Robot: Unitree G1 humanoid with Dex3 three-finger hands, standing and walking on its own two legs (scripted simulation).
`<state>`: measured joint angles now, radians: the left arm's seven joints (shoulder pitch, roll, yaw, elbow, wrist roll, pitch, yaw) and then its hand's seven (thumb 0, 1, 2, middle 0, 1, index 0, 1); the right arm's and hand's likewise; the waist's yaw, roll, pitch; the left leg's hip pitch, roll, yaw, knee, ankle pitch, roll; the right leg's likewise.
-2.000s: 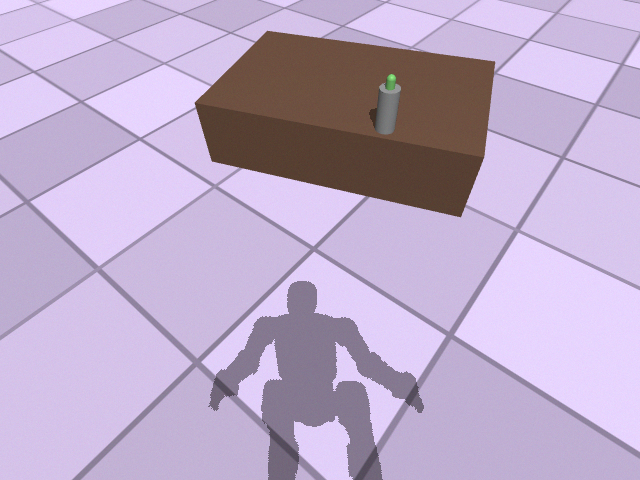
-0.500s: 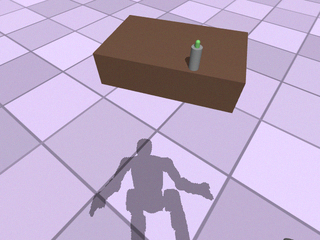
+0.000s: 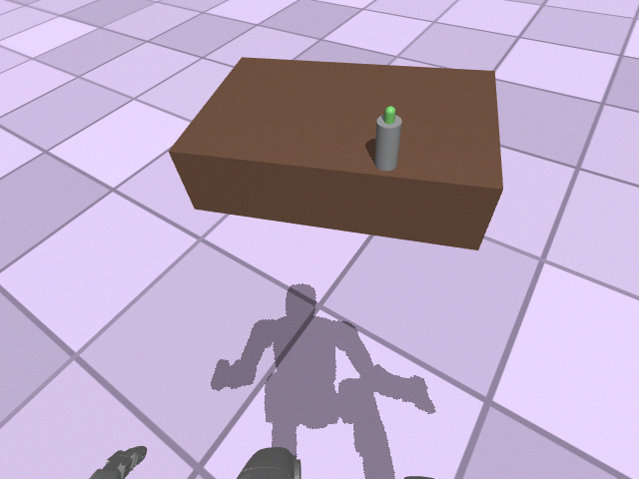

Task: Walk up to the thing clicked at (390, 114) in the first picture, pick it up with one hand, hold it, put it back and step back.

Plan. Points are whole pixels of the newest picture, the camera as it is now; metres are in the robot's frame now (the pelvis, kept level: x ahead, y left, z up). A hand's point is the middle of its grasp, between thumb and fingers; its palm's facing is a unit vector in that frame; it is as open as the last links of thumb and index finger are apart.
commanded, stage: walk up
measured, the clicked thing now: (388, 137) +1.15 -0.16 -0.32
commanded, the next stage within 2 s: none
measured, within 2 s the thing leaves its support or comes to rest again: neither
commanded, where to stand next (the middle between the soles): +0.53 +0.09 m, yaw -3 degrees
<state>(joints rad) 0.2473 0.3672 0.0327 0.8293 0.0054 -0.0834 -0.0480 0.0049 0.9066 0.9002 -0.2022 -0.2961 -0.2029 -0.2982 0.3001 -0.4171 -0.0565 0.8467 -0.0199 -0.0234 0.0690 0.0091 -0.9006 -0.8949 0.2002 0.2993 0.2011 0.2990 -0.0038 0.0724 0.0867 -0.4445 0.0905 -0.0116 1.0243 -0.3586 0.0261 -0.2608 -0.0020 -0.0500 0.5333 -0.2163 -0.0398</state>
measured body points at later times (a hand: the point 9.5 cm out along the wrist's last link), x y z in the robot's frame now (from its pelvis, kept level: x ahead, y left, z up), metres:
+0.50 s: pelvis +0.19 +0.08 +0.00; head +0.22 +0.08 +0.45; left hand +0.31 +0.39 -0.11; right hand +0.17 -0.25 -0.11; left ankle +0.16 +0.19 -0.73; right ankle +0.29 -0.06 -0.70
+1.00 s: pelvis +0.37 +0.12 -0.02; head +0.37 +0.12 +0.43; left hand +0.42 +0.45 -0.13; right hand +0.43 -0.22 -0.11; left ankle +0.45 +0.23 -0.73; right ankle +0.32 -0.04 -0.71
